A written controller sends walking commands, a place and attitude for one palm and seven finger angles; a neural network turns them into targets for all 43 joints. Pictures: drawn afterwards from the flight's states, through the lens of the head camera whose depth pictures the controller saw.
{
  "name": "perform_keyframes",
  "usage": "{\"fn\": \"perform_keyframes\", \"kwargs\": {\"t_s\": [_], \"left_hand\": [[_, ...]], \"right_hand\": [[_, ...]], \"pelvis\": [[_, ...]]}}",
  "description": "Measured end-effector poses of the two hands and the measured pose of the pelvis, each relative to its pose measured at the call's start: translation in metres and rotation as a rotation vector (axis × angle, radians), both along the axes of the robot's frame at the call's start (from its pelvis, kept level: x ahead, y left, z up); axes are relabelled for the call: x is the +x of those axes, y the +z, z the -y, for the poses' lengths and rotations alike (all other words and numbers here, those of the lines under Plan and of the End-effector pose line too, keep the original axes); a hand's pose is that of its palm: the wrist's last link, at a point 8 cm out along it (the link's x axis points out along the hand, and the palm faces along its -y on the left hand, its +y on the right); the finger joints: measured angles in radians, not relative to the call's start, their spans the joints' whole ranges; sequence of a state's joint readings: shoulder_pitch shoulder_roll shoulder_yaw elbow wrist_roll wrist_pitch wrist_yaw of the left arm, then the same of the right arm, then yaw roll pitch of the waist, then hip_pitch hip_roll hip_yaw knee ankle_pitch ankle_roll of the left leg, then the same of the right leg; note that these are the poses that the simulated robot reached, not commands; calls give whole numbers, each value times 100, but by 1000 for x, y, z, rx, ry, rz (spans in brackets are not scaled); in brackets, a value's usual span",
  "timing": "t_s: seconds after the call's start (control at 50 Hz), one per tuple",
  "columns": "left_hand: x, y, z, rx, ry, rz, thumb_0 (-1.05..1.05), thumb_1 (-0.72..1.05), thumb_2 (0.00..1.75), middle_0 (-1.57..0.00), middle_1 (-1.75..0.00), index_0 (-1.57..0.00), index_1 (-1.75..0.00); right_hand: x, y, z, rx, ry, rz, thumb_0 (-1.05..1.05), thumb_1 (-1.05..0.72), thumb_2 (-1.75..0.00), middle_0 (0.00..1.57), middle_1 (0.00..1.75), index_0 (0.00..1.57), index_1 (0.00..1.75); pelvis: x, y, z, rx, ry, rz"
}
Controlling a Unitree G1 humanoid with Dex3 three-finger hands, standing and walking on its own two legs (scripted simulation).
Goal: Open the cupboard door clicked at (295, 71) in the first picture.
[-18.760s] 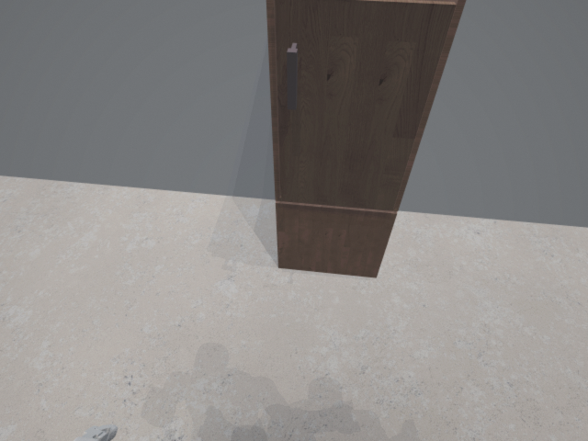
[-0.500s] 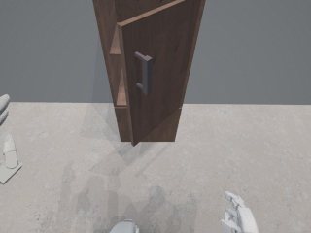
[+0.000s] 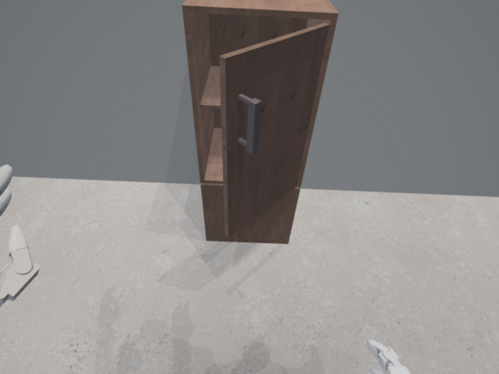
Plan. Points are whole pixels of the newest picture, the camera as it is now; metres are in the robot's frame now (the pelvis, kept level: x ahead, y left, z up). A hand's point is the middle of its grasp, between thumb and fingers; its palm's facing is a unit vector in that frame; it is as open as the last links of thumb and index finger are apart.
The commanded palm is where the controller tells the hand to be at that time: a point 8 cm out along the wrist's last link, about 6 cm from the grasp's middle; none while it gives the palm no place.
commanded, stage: stop stepping back and stand still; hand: left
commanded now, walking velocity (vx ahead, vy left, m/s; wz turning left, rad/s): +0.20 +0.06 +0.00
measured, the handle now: (247, 124) +0.64 +0.07 +0.09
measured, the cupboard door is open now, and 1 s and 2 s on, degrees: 46 46 46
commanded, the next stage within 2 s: let the arm hang, fingers relaxed in 0.26 s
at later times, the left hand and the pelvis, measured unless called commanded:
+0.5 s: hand (100, 326) +0.19 +0.26 -0.02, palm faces +0.22 -0.87 -0.44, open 7.4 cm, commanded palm none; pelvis +0.00 +0.00 -0.01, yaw +5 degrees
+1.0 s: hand out of the picture -0.05 +0.20 -0.16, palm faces +0.11 -0.96 -0.25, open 7.3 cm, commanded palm none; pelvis +0.00 +0.02 +0.01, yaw +4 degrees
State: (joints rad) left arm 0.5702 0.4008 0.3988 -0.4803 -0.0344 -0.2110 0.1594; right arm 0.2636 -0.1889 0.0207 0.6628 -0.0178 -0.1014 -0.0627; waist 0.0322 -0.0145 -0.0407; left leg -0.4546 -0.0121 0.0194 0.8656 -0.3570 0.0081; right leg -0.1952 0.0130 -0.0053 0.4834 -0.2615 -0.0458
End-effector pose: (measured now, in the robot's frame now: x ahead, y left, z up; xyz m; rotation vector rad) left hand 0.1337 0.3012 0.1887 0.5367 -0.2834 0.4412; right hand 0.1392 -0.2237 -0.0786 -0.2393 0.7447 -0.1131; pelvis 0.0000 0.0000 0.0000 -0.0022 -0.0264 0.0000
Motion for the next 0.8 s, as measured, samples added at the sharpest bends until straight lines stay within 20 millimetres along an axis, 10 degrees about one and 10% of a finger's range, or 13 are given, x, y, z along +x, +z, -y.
{"fn": "perform_keyframes", "kwargs": {"t_s": [0.18,0.36,0.4,0.48,0.62,0.8], "left_hand": [[13,-15,-21,-50,25,56,1,89,90,-20,-30,-20,-30],[18,3,5,97,-38,-38,1,89,90,-20,-30,-20,-30],[27,-23,4,73,-34,-158,1,89,90,-20,-30,-20,-30],[35,-144,0,-213,64,-602,0,90,90,-19,-30,-20,-30],[-63,-324,74,-637,83,-1318,1,91,90,-19,-29,-19,-30],[-156,-329,55,-721,289,-1546,-3,100,89,-20,-30,-20,-30]], "right_hand": [[-3,-5,-4,-43,-30,32,2,-90,-90,20,30,21,30],[-4,-14,-14,64,-2,18,1,-90,-90,20,30,21,30],[-3,-28,-9,91,18,-36,1,-90,-90,20,30,21,30],[-11,-56,2,100,25,-210,1,-90,-90,20,30,21,30],[-53,-61,11,21,-29,-394,1,-91,-90,20,30,20,30],[-116,-59,-4,13,-43,-649,1,-91,-90,20,30,20,30]], "pelvis": [[-8,-13,-16,11,27,21],[-2,-8,0,10,16,-5],[0,-9,0,4,36,-21],[2,-10,-2,19,79,-23],[2,-13,-5,-3,86,14],[5,3,-8,-9,88,0]]}}
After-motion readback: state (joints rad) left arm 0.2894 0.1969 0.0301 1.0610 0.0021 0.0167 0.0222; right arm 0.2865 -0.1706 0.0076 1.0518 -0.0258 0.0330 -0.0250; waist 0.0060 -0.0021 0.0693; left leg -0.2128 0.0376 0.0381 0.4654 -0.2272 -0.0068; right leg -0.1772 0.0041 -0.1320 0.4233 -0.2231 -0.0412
